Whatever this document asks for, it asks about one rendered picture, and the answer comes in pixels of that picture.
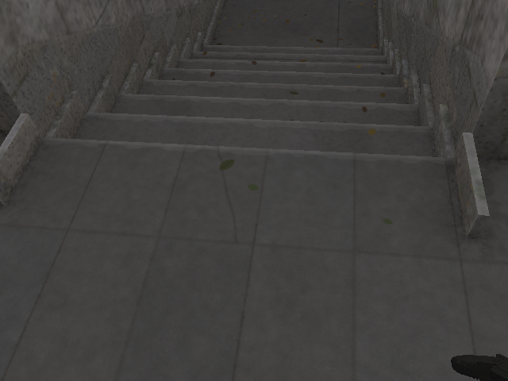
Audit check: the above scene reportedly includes stairs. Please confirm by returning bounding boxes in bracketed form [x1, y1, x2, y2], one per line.
[73, 45, 437, 157]

